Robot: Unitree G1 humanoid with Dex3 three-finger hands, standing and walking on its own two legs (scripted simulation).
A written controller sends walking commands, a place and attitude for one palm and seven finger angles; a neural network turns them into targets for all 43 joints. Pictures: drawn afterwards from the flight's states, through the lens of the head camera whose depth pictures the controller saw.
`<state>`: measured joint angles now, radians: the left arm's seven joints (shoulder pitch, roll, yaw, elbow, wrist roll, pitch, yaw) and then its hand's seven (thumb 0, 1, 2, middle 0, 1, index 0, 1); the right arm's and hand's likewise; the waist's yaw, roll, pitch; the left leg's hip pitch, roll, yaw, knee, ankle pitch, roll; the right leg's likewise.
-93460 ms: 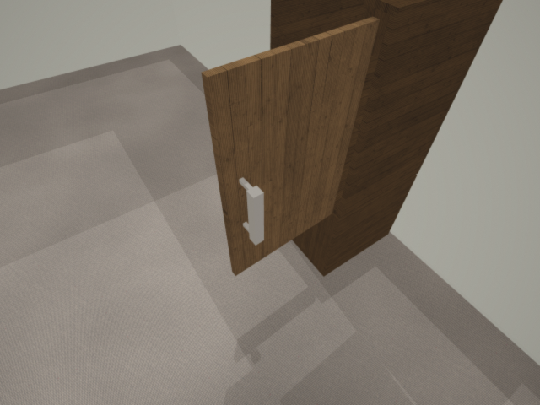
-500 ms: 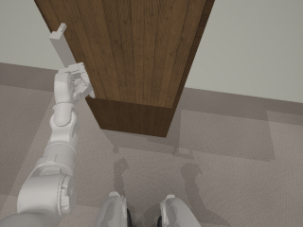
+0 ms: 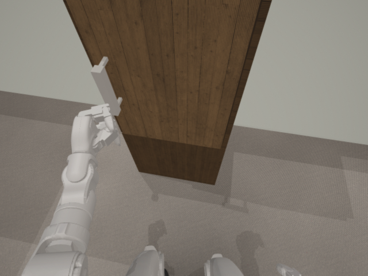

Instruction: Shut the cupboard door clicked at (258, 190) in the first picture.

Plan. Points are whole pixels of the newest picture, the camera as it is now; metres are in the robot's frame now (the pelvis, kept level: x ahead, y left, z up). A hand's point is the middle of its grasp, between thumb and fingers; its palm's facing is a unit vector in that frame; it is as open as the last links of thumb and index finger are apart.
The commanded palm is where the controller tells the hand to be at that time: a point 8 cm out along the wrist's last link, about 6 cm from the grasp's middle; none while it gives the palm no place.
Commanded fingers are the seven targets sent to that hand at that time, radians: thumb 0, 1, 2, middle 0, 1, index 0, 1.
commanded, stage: draw the hand back to the body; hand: left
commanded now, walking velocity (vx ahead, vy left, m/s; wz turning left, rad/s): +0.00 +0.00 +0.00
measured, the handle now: (110, 87) +0.58 +0.20 +0.02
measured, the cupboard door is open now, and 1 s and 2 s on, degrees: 0 0 0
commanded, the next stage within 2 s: step back with the hand held close in 1.38 s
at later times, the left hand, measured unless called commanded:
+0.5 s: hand (46, 165) +0.29 +0.22 +0.14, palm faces +0.18 -0.96 -0.24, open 3.1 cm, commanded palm +0.25 +0.26 +0.17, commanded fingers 0.00 0.90 0.90 -0.86 -1.02 -0.86 -1.02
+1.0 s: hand out of the picture +0.22 +0.29 +0.25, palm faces +0.47 -0.78 -0.42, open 6.1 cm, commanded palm +0.16 +0.32 +0.26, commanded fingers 0.00 0.90 0.90 -0.20 -0.30 -0.20 -0.30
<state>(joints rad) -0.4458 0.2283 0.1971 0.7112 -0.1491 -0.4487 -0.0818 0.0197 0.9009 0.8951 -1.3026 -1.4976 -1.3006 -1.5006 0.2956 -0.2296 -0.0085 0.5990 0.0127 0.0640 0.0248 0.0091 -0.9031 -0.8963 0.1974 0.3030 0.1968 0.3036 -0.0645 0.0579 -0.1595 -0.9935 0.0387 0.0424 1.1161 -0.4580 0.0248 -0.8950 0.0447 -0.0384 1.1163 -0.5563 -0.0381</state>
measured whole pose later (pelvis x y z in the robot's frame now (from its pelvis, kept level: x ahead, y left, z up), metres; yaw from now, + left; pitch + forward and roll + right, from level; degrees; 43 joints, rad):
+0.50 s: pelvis +0.01 +0.02 +0.07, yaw +1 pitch +4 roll -1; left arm 0.08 0.29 0.10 0.14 -0.09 -0.15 0.04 0.02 0.90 0.89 -1.11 -1.29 -1.11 -1.29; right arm 0.21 -0.24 0.02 0.53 0.06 0.03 -0.09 0.01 -0.90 -0.90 0.20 0.30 0.20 0.30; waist 0.00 0.05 -0.09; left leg -0.47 0.00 0.05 0.70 -0.31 0.05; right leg -0.36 0.02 -0.02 0.68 -0.39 -0.01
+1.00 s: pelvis +0.03 +0.02 +0.09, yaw +2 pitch -2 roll +0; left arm 0.45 0.36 0.33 -0.36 -0.08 -0.05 0.10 0.02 0.89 0.89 -0.45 -0.55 -0.44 -0.56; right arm 0.20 -0.23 0.04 0.60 0.02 -0.05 -0.06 0.02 -0.90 -0.90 0.20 0.30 0.20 0.30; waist 0.07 0.08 -0.03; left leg -0.17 -0.02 0.05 0.44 -0.23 0.04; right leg -0.06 0.00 -0.02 0.40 -0.30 -0.01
